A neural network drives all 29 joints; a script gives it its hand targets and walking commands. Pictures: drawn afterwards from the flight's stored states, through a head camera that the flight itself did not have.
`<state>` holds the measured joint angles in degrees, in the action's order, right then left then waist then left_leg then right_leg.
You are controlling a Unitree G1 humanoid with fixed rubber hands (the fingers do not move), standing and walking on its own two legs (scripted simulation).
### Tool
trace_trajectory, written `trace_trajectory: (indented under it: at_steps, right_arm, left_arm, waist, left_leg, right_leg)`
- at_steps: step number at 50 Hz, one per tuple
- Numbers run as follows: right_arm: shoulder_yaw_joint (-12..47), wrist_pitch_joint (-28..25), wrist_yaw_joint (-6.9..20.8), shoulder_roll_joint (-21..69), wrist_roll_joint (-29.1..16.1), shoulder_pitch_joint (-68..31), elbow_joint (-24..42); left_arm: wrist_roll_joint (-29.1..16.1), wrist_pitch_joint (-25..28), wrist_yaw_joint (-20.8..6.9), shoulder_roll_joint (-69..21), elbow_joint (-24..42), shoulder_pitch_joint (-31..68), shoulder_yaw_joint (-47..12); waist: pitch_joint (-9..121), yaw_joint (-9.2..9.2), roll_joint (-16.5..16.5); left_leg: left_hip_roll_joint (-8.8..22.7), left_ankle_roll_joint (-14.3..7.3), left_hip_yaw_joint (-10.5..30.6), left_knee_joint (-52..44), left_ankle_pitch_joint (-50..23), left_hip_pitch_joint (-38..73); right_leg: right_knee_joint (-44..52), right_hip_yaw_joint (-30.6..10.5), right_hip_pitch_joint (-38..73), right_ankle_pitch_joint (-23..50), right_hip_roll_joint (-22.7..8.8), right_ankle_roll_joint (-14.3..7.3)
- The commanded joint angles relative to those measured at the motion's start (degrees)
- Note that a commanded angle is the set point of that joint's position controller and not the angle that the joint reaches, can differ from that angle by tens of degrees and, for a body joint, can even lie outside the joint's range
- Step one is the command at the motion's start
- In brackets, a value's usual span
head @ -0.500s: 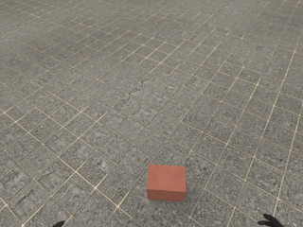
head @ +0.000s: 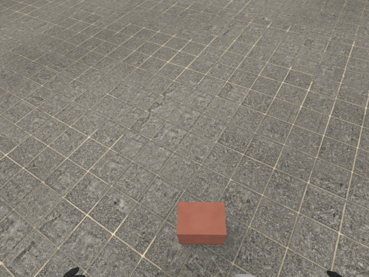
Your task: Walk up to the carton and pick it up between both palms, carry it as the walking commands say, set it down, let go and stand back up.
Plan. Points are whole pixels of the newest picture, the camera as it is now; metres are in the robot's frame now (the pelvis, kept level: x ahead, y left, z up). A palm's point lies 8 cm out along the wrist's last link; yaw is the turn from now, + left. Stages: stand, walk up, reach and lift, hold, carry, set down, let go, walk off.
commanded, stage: walk up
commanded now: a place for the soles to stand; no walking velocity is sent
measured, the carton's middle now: (201, 224) +0.40 -0.01 -0.66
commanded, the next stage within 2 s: reach and lift in 0.84 s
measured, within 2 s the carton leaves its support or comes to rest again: neither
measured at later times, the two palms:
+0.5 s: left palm out of the picture +0.12 +0.30 -0.09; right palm out of the picture +0.11 -0.30 -0.10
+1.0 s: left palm (72, 266) +0.15 +0.29 -0.09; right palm (341, 275) +0.13 -0.29 -0.09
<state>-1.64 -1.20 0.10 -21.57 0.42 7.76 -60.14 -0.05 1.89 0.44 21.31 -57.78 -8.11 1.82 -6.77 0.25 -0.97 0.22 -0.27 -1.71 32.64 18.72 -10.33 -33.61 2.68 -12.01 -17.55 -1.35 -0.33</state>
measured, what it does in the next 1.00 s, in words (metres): stands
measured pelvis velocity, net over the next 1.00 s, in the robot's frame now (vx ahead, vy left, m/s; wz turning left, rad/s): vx -0.01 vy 0.00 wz -0.03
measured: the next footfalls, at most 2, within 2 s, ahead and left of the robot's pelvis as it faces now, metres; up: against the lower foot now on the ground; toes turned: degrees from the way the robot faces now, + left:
none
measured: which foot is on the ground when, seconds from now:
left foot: down 0.00-1.00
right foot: down 0.00-1.00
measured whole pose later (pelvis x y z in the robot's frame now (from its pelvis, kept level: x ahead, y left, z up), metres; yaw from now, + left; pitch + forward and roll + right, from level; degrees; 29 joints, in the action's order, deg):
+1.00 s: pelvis -0.01 +0.00 +0.00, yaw -2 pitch +0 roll +0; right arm -5.7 12.7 2.5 -18.4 1.4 4.2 -40.0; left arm 1.6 -12.5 -4.2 19.3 -40.0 -2.7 5.9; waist -7.1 -0.6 -0.3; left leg 1.6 -0.5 -3.1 31.2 17.4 -13.8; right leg -29.8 1.3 -15.0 -14.7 0.1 -0.2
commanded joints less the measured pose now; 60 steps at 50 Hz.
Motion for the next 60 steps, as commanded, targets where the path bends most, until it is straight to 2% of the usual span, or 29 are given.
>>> trace_trajectory:
  at_steps: [1, 5, 9, 12, 13, 14, 18, 20, 21, 25, 29, 30, 31, 33, 37, 38, 40, 42, 43, 44, 45, 47, 49, 50, 52, 54, 56, 58, 60]
  right_arm:
    - [-1.56, -1.2, -0.43, -12.91, -0.37, -4.69, 1.83]
    - [-1.23, -0.99, -0.86, -12.35, -0.35, -3.56, -0.5]
    - [-1.6, -0.57, -0.96, -11.81, 0.18, -5.57, -0.8]
    - [-1.83, -0.62, -0.93, -10.69, -0.22, -6.94, -0.11]
    - [-2.12, -0.35, -0.84, -11.74, 0.1, -6.3, -0.27]
    - [-2.14, -0.14, -0.91, -10.74, 0.04, -7.35, -0.14]
    - [-1.95, -0.01, -0.52, -11.1, 0.44, -7.33, -0.58]
    - [-1.54, -0.19, -0.28, -10.96, 0.04, -8.68, -1.0]
    - [-1.52, -0.17, -0.23, -10.47, -0.01, -8.54, -1.71]
    - [-1.46, -0.58, -0.28, -10.69, 0.5, -8.14, -0.36]
    - [-1.45, -0.29, -0.47, -11.17, 0.55, -8.44, -0.77]
    - [-1.64, -0.37, -0.34, -10.43, 0.63, -8.77, -0.79]
    - [-1.67, -0.36, -0.17, -10.58, 0.53, -8.37, -0.4]
    - [-1.74, -0.35, -0.07, -11.23, 0.25, -7.46, -0.79]
    - [-1.77, -0.34, -0.22, -10.41, 0.67, -6.63, -1.27]
    - [-1.37, -0.52, -0.19, -10.77, 0.2, -6.73, -1.15]
    - [-1.98, -0.54, -0.18, -11.47, 0.28, -6.87, -0.85]
    - [-1.75, -0.4, -0.35, -11.81, 0.75, -5.87, -1.46]
    - [-2.35, 2.1, 0.44, -5.69, -2.34, -21.79, 18.65]
    - [-3.96, 5.69, 1.24, -6.17, -0.19, -15.72, 26.87]
    - [-4.54, 9.23, 2.33, -7.86, 0.78, -14.86, 26.24]
    - [-7.66, 14.07, 2.28, -8.51, 1.59, -9.51, 29.81]
    - [-8.06, 18.11, 2.3, -6.27, 1.0, -4.52, 28.85]
    - [-8.61, 18.83, 2.71, -7.32, 1.39, -4.06, 32.29]
    - [-8.94, 19.42, 3.14, -4.82, 1.67, -4.81, 31.51]
    - [-9.17, 17.92, 2.97, -4.29, 2.9, -4.25, 31.93]
    - [-8.13, 17.35, 2.89, -3.05, 1.9, -2.74, 31.14]
    - [-9.35, 15.69, 3.42, -5.42, 2.36, -8.97, 34.43]
    - [-10.28, 15.17, 2.89, -5.66, 1.7, -16.34, 35.44]
  left_arm:
    - [-0.54, 0.62, 0.21, 12.07, 1.34, 1.65, 2.38]
    - [-0.51, 0.76, 0.53, 12.91, 0.47, 2.65, 2.04]
    - [-0.49, 0.81, 0.92, 12.7, 0.02, 2.6, 2.2]
    - [-0.48, 0.67, 0.71, 11.7, 0.36, 4.47, 1.77]
    - [-0.3, 0.54, 0.86, 11.03, -0.13, 4.97, 1.54]
    - [-0.03, 0.49, 0.89, 12.02, 0.36, 4.49, 1.95]
    - [0.07, 0.48, 0.69, 11.87, -0.37, 5.54, 1.99]
    - [0.34, 0.52, 0.51, 11.58, -1.53, 6.35, 1.44]
    - [0.44, 0.73, 0.41, 12.12, -1.31, 6.22, 1.96]
    - [0.11, 0.57, 0.28, 11.75, -0.58, 4.37, 1.72]
    - [0.08, 0.71, 0.22, 12.62, -1.54, 5.55, 1.92]
    - [0.23, 0.85, 0.26, 12.02, -2.0, 5.61, 1.67]
    - [0.17, 0.79, 0.21, 12.37, -1.76, 4.68, 1.8]
    - [0.26, 0.87, 0.1, 11.68, -2.62, 3.42, 1.57]
    - [0.51, 0.76, 0.23, 10.94, -2.01, 5.16, 1.16]
    - [0.06, 0.76, 0.17, 11.12, -2.12, 3.01, 1.34]
    - [0.22, 0.85, 0.25, 11.18, -2.03, 2.72, 1.4]
    - [0.11, 0.72, 0.42, 11.56, -2.01, 3.51, 1.41]
    - [-1.99, -3.9, -2.99, 6.41, 18.09, 19.31, 4.5]
    - [-0.8, -6.46, -2.99, 9.69, 25.08, 17.64, 5.21]
    - [0.52, -9.82, -3.87, 9.09, 22.02, 12.73, 6.48]
    - [2.85, -15.45, -4.48, 10.97, 25.42, 9.74, 7.6]
    - [2.72, -19.07, -5.67, 9.02, 24.63, 4.56, 9.41]
    - [3.05, -19.99, -4.93, 7.98, 25.56, 3.67, 8.63]
    - [4.66, -20.45, -4.78, 4.69, 28.44, 4.37, 7.98]
    - [5.36, -18.84, -4.36, 3.39, 29.23, 3.24, 7.83]
    - [5.9, -17.73, -4.46, 2.09, 32.21, 4.58, 8.4]
    - [3.8, -16.28, -4.02, 1.32, 35.62, 9.64, 7.61]
    - [3.41, -15.73, -3.05, 2.24, 38.21, 17.73, 8.49]
  waist:
    - [8.62, -1.28, -0.18]
    - [10.94, -0.33, 2.17]
    - [11.67, -0.09, -0.19]
    - [12.96, -0.09, 1.55]
    - [12.7, 0.56, -0.38]
    - [12.42, -0.77, 3.14]
    - [8.78, 0.02, -3.04]
    - [8.51, 0.02, 0.44]
    - [7.6, -0.19, 2.73]
    - [8.51, -0.58, 1.56]
    - [6.07, -0.55, -1.03]
    - [7.46, 0.04, 0.93]
    - [6.53, -0.94, 0.87]
    - [8.52, -0.16, -0.6]
    - [7.82, 0.62, 1.11]
    - [8.81, -0.48, -0.95]
    - [9.4, -0.41, 1.6]
    - [7.18, -0.62, 0.76]
    - [5.26, -4.37, 3.85]
    - [2.62, -0.96, 1.69]
    - [3.01, -2.54, 3.34]
    - [5.64, -0.14, 2.27]
    - [11.7, -1.79, 0.4]
    - [12.59, -0.59, 1.56]
    - [11.64, -0.38, -1.95]
    - [14.28, -0.04, -0.13]
    - [16.15, 0.82, -2.6]
    - [20.38, 1.78, -1.91]
    - [21.35, 1.36, -0.09]
  left_leg:
    - [7.94, -3.56, 7.53, -10.34, -14.0, -0.93]
    - [6.71, -1.54, 5.34, -8.55, -24.28, 4.08]
    - [7.39, -1.97, 3.4, -7.39, -31.98, 6.08]
    - [8.01, -1.91, 3.87, -9.58, -29.73, 7.18]
    - [7.53, -1.58, 3.01, -9.64, -30.12, 7.67]
    - [7.65, -1.42, 2.6, -8.84, -28.55, 7.07]
    - [7.33, -0.99, 3.09, -13.81, -22.33, 6.23]
    - [7.87, -1.37, 3.84, -14.54, -19.01, 7.05]
    - [7.38, -1.26, 3.76, -15.04, -17.57, 6.21]
    - [7.82, -1.81, 3.82, -15.76, -21.63, 7.23]
    - [7.76, -1.33, 3.49, -16.6, -15.41, 5.27]
    - [7.97, -1.54, 4.34, -16.45, -17.47, 7.79]
    - [7.67, -1.3, 3.73, -16.85, -15.39, 6.09]
    - [7.6, -1.29, 3.79, -16.83, -15.32, 7.68]
    - [8.18, -1.76, 4.05, -17.06, -17.21, 9.54]
    - [8.36, -1.72, 3.81, -16.98, -18.31, 8.91]
    - [8.29, -1.69, 3.12, -16.47, -20.18, 8.76]
    - [7.82, -1.3, 2.57, -16.78, -18.93, 7.53]
    - [-0.45, 0.39, -1.28, -9.46, -8.51, -7.73]
    - [-0.08, 0.6, -0.72, -8.56, -8.43, -5.98]
    - [0.11, -0.85, -0.32, -8.01, -6.54, -6.76]
    - [-0.07, 0.2, -0.55, -5.23, -6.09, -6.09]
    - [-0.94, 0.11, -2.0, -4.07, -9.32, -4.8]
    - [-0.67, -0.17, 0.05, -4.13, -9.18, -4.75]
    - [-0.62, 1.23, 0.96, -0.99, -15.51, -6.32]
    - [-0.91, 1.15, 1.92, 1.65, -19.42, -6.32]
    - [-1.06, 1.91, 1.41, 4.09, -21.2, -7.14]
    - [0.13, 2.24, 3.78, 7.35, -23.87, -7.55]
    - [-0.94, 2.43, 2.45, 8.47, -17.26, -13.36]
  right_leg:
    - [7.07, -5.23, 5.89, 13.71, -4.43, -2.65]
    - [7.61, -6.85, 7.92, 27.6, -6.95, -3.6]
    - [7.3, -5.62, 8.09, 34.35, -6.63, -2.75]
    - [9.15, -5.96, 9.25, 32.49, -6.54, -2.45]
    - [9.05, -5.35, 8.63, 31.6, -6.34, -2.54]
    - [9.67, -5.7, 9.49, 33.41, -6.95, -2.59]
    - [12.2, -7.33, 7.86, 23.66, -6.61, -2.7]
    - [14.59, -7.22, 6.03, 21.25, -6.1, -2.19]
    - [14.88, -7.51, 7.32, 21.56, -6.24, -2.02]
    - [14.18, -6.13, 7.9, 22.66, -5.07, -1.76]
    - [15.49, -7.55, 6.78, 19.37, -6.35, -2.13]
    - [15.34, -7.23, 5.24, 20.77, -6.33, -2.02]
    - [16.17, -6.92, 6.56, 19.3, -5.83, -1.9]
    - [16.5, -7.54, 6.54, 18.98, -5.88, -2.03]
    - [16.19, -7.11, 5.23, 20.47, -5.72, -2.01]
    - [16.51, -7.7, 6.7, 21.12, -5.33, -1.97]
    - [15.93, -7.1, 8.26, 24.02, -5.64, -1.56]
    - [15.61, -8.07, 7.42, 24.26, -5.9, -1.91]
    - [11.03, -3.86, -3.56, 7.1, 1.3, -0.83]
    - [10.38, -2.8, -1.03, 7.75, 2.84, -0.16]
    - [9.65, -3.13, 1.5, 5.99, 2.01, -0.59]
    - [8.29, -1.46, -1.54, 6.72, 2.7, -0.08]
    - [5.96, -2.25, 0.84, 12.58, 2.68, -0.07]
    - [3.58, -0.07, 0.39, 11.31, 4.9, 1.17]
    - [2.09, -1.47, -3.87, 15.58, 4.63, 0.92]
    - [-0.87, -1.05, -5.13, 19.84, 4.86, 1.13]
    - [-2.18, -2.09, -7.63, 21.1, 4.53, 1.06]
    - [-6.8, -2.28, -13.61, 20.68, 4.83, 0.79]
    - [-8.2, -1.81, -13.91, 17.04, 4.64, 1.38]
